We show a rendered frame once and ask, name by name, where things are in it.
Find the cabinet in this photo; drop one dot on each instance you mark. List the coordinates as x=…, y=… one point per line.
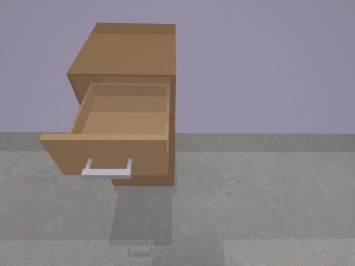
x=130, y=53

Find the handle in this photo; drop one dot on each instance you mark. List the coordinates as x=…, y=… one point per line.
x=88, y=173

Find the drawer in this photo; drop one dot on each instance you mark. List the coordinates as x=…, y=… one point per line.
x=116, y=122

